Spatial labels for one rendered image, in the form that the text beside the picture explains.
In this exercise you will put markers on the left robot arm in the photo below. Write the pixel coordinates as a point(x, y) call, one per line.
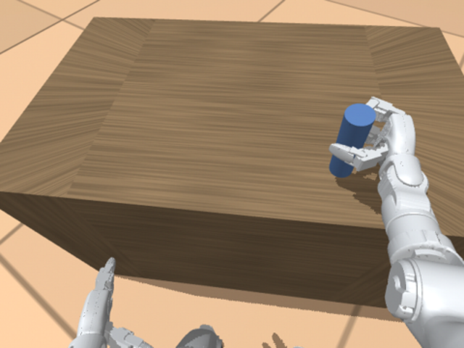
point(89, 340)

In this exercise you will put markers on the left robot hand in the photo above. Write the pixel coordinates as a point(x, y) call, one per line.
point(94, 318)

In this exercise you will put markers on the right robot arm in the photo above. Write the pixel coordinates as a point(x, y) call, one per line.
point(426, 280)

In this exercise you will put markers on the right robot hand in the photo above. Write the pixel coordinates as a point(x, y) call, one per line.
point(396, 137)

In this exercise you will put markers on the can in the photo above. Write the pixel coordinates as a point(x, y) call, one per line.
point(355, 127)

